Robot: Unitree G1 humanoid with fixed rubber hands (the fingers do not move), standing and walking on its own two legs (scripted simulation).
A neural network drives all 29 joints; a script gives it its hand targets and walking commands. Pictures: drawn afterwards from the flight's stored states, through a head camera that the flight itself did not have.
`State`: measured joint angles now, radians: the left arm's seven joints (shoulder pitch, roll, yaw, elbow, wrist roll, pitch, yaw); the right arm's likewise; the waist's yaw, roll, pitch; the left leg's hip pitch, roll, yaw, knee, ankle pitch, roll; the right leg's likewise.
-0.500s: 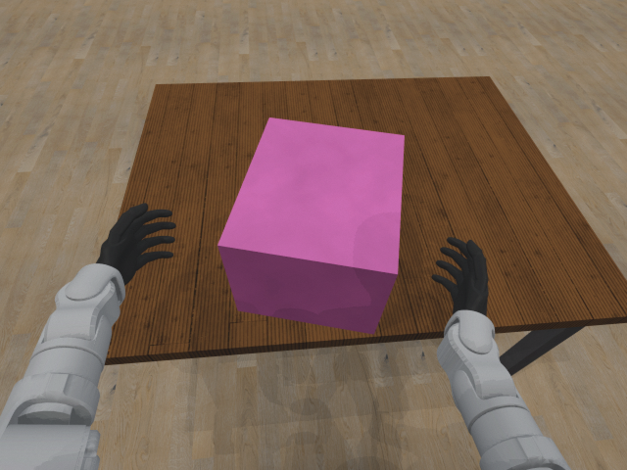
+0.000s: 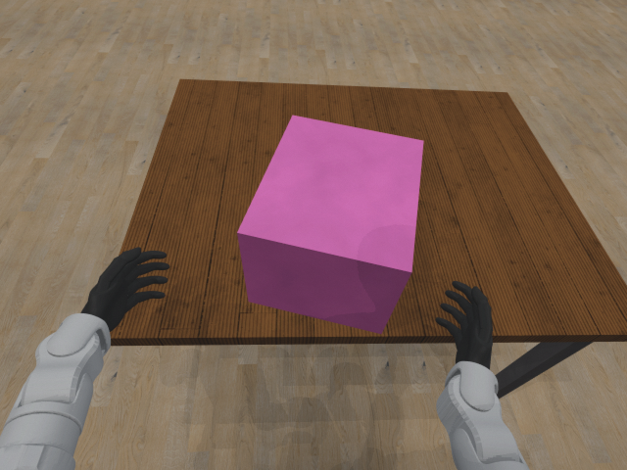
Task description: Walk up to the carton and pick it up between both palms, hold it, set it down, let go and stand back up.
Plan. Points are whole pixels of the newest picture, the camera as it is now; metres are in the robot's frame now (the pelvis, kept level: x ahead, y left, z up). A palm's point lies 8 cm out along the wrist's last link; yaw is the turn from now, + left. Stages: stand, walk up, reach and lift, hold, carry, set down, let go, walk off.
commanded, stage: set down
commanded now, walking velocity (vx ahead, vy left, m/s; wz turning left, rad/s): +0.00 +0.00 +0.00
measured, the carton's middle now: (335, 221) +0.50 -0.02 -0.03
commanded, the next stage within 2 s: none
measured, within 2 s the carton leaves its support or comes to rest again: neither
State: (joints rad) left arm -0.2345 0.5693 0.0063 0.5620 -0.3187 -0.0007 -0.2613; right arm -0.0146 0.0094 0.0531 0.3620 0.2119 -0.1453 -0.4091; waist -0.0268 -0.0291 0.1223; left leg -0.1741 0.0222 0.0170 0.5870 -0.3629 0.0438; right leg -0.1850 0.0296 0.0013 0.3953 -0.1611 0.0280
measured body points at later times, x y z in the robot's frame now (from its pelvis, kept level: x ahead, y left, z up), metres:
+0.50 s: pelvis +0.00 +0.01 -0.01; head +0.02 +0.05 +0.44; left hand +0.25 +0.30 -0.02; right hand +0.22 -0.17 -0.02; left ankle -0.03 +0.08 -0.74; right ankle +0.04 -0.15 -0.74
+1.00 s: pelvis +0.02 +0.00 +0.00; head +0.02 +0.02 +0.45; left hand +0.22 +0.26 -0.03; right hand +0.22 -0.19 -0.04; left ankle -0.03 +0.08 -0.74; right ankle +0.04 -0.15 -0.74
